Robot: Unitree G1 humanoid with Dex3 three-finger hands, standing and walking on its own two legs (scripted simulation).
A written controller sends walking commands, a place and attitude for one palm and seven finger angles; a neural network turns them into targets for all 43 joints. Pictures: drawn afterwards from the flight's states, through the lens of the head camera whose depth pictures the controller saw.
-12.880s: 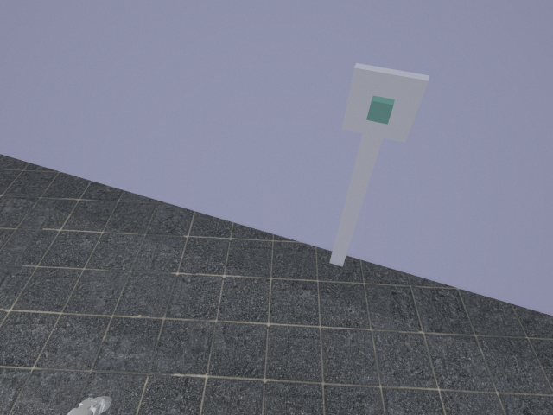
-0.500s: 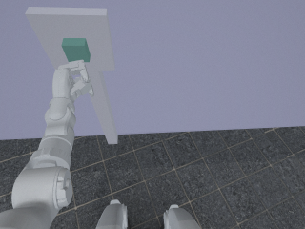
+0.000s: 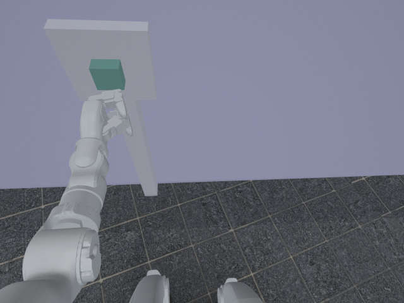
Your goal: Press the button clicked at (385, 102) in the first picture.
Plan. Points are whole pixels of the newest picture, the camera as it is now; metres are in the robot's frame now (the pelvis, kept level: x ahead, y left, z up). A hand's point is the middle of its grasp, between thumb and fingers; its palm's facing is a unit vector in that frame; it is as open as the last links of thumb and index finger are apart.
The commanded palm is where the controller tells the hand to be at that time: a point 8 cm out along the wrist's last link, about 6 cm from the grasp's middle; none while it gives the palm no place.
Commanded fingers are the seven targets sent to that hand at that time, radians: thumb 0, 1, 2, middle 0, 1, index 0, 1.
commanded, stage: aim a knuckle at the button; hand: left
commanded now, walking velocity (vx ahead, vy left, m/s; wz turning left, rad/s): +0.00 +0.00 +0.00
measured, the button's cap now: (108, 73) +0.56 +0.18 +0.10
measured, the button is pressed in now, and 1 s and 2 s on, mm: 0 8 7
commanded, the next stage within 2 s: press the button with the knuckle in 0.18 s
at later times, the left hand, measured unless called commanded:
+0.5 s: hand (130, 113) +0.48 +0.13 +0.07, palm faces +0.04 -1.00 -0.01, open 3.1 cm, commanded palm +0.46 +0.19 +0.06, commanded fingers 0.00 0.90 0.90 -1.30 -1.50 -1.30 -1.50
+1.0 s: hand (129, 102) +0.51 +0.14 +0.06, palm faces +0.03 -1.00 -0.02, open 3.5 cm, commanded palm +0.50 +0.19 +0.06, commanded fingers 0.00 0.90 0.90 -1.30 -1.50 -1.30 -1.50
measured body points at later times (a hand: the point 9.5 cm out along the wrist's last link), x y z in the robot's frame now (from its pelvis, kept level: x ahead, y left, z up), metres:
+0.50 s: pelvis +0.00 -0.01 -0.01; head +0.10 +0.00 +0.43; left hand +0.47 +0.19 +0.07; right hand +0.04 -0.28 -0.12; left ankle +0.05 +0.10 -0.66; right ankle -0.01 -0.12 -0.66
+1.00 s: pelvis +0.00 -0.01 -0.01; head +0.12 +0.01 +0.42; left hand +0.50 +0.20 +0.07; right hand +0.00 -0.27 -0.12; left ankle +0.05 +0.10 -0.66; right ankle -0.01 -0.12 -0.66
